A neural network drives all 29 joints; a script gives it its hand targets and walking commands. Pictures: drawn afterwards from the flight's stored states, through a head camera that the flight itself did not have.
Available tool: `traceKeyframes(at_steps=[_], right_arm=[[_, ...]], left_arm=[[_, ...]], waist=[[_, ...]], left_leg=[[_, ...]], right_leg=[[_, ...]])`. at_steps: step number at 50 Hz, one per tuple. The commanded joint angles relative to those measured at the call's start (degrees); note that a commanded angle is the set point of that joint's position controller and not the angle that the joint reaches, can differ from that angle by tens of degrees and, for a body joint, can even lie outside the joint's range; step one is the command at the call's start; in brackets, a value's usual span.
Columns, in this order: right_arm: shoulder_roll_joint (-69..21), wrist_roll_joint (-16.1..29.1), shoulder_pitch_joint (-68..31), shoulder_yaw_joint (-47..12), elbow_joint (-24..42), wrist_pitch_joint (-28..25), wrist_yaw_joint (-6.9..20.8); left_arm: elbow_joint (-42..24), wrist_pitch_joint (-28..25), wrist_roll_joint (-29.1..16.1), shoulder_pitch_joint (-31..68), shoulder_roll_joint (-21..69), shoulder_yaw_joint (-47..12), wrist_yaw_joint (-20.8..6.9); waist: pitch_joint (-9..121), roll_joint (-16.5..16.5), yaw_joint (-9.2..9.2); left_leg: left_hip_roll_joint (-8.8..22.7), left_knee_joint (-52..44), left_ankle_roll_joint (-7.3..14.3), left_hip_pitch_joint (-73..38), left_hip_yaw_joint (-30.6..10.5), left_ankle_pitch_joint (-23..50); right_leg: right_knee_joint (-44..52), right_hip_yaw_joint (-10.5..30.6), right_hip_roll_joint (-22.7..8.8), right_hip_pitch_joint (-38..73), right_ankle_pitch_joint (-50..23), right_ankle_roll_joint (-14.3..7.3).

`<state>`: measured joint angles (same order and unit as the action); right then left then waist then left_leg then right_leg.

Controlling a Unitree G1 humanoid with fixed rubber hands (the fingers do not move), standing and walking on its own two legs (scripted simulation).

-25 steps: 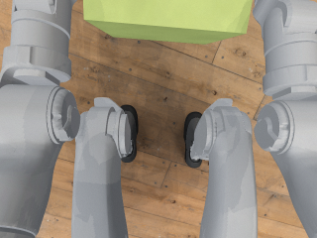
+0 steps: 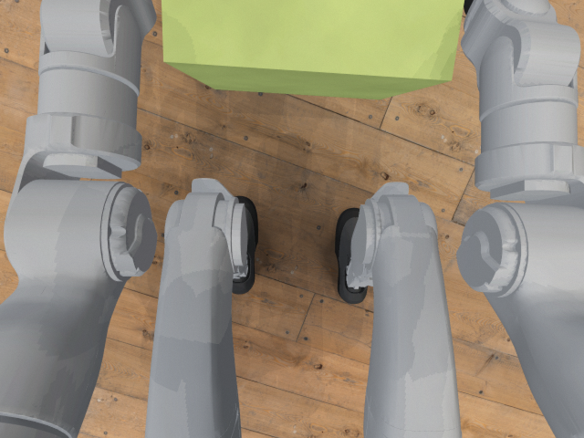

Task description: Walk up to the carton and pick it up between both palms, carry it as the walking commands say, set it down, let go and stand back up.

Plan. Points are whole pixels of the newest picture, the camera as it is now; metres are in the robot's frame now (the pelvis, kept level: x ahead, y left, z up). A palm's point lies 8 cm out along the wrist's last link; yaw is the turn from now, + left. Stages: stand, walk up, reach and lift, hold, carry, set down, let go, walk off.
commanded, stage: reach and lift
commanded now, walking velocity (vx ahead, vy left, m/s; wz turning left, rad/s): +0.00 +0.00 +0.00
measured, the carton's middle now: out of the picture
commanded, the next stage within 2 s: none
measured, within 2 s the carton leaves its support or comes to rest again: neither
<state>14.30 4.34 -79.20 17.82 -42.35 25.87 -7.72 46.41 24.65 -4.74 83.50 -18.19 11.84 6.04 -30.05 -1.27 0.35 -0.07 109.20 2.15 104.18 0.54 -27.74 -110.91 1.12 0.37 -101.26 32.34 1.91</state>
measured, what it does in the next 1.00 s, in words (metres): rises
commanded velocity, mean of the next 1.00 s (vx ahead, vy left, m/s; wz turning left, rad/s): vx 0.00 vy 0.00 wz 0.00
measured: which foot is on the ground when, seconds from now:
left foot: down 0.00-1.00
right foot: down 0.00-1.00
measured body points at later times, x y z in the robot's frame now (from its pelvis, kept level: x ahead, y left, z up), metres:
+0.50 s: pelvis -0.01 +0.00 +0.05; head +0.31 +0.00 +0.36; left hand +0.55 +0.16 -0.03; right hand +0.54 -0.17 -0.03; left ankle +0.15 +0.11 -0.43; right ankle +0.13 -0.13 -0.43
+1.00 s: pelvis -0.01 +0.00 +0.10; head +0.27 +0.01 +0.44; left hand +0.53 +0.16 +0.05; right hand +0.52 -0.17 +0.04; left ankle +0.15 +0.11 -0.43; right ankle +0.13 -0.13 -0.43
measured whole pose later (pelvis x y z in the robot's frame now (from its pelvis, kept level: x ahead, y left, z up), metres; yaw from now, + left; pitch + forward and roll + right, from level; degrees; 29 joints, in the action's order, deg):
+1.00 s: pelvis -0.01 +0.00 +0.10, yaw +0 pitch +12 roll -1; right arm 11.4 1.7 -69.0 18.3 -38.6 28.3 -6.3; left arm 41.8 26.8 -4.1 72.1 -14.1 11.9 6.8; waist -29.8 -1.0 0.4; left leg -0.5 89.2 1.5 77.7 0.5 -23.7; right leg -91.0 1.5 0.4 -75.6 27.6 1.6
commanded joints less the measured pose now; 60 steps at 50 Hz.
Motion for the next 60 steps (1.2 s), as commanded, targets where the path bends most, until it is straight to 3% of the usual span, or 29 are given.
traceKeyframes(at_steps=[1, 9, 20, 31, 40, 51, 55, 60], right_arm=[[-60.1, 5.7, -48.1, -23.5, 20.7, -2.5, 18.5], [-62.3, 4.2, -44.6, -22.1, 16.9, -1.8, 19.7], [-64.1, 6.6, -45.5, -27.4, 23.9, -1.4, 19.4], [-66.8, 3.5, -37.8, -24.6, 15.8, -1.0, 20.3], [-66.5, 6.0, -40.0, -29.4, 25.5, -1.6, 20.3], [-68.0, 1.8, -33.7, -24.3, 13.9, -0.8, 21.9], [-68.7, 1.7, -32.3, -24.9, 15.9, -0.8, 22.9], [-70.1, 4.2, -33.5, -30.4, 24.6, -1.2, 23.0]], left_arm=[[-16.9, 0.1, -4.7, 36.9, 65.3, -23.3, -17.7], [-13.7, 0.6, -3.7, 33.7, 67.8, -21.6, -18.8], [-21.2, 0.5, -6.0, 34.1, 67.6, -25.1, -18.7], [-15.2, 0.7, -3.9, 28.4, 70.4, -23.5, -19.8], [-24.8, 0.2, -6.6, 30.3, 71.1, -29.0, -19.1], [-15.7, 1.5, -3.6, 25.2, 74.8, -26.0, -20.0], [-16.8, 1.5, -3.4, 22.9, 76.3, -26.2, -20.6], [-24.6, 0.9, -5.3, 23.0, 76.4, -30.3, -20.4]], waist=[[139.5, 5.3, 1.80], [136.5, 4.7, 2.06], [146.9, 3.2, 0.96], [136.7, 2.9, 1.68], [149.0, 4.1, 2.01], [130.3, 4.6, 3.44], [133.4, 4.2, 3.32], [145.7, 3.0, 2.29]], left_leg=[[-7.8, -13.3, -2.1, -57.5, -1.1, 19.7], [-7.8, -16.9, -2.2, -57.1, -1.1, 16.1], [-8.6, -19.8, -2.1, -62.9, -1.1, 21.8], [-8.2, -25.6, -2.1, -62.2, -1.5, 14.9], [-8.6, -27.8, -2.6, -73.2, -2.5, 23.0], [-7.4, -36.1, -2.8, -70.9, -3.8, 8.7], [-7.5, -37.2, -3.0, -74.5, -4.0, 13.4], [-8.0, -38.1, -3.0, -81.8, -3.9, 22.2]], right_leg=[[15.2, -7.1, 9.0, 23.4, -15.5, -1.4], [18.9, -6.6, 9.0, 25.1, -12.8, -1.4], [22.3, -4.7, 9.3, 36.9, -18.6, -0.9], [28.1, -4.0, 9.0, 37.4, -13.1, -1.2], [30.4, -3.2, 9.6, 45.2, -20.4, -1.2], [37.5, -3.0, 8.7, 42.0, -9.0, -2.0], [39.0, -2.9, 9.0, 44.7, -12.8, -2.0], [40.3, -1.8, 9.5, 53.9, -20.5, -1.6]])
